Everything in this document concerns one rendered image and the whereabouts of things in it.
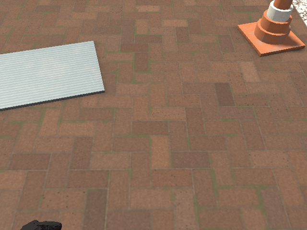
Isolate robot left hand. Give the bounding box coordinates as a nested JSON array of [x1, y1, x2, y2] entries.
[[20, 219, 62, 230]]

